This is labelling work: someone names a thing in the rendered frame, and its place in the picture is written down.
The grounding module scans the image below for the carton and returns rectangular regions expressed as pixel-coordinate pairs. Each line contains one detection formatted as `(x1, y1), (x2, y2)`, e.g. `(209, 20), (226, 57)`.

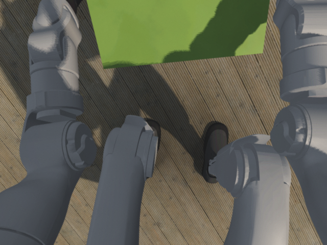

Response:
(87, 0), (270, 69)

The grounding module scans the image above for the right robot upper arm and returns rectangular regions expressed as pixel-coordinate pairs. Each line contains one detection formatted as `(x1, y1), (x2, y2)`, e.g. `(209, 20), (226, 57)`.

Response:
(270, 103), (327, 245)

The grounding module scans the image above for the robot right thigh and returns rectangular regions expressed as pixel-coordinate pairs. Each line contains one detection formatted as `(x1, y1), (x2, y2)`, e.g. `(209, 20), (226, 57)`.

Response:
(223, 143), (290, 245)

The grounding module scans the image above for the robot left forearm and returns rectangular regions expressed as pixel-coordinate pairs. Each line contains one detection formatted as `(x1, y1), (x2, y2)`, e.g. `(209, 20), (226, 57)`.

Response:
(19, 0), (84, 164)

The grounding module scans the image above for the left robot upper arm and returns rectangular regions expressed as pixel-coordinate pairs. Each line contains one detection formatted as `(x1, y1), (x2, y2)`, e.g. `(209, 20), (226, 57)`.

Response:
(0, 120), (97, 245)

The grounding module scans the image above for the left robot hand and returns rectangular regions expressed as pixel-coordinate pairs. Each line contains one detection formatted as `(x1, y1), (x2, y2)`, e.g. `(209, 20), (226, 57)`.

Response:
(66, 0), (83, 15)

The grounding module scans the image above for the robot left foot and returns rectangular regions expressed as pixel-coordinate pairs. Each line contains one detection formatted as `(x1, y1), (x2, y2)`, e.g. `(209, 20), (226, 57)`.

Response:
(146, 119), (161, 178)

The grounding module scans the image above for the robot right forearm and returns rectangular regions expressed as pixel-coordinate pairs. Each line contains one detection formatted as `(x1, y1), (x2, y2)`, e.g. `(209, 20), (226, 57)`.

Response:
(273, 0), (327, 105)

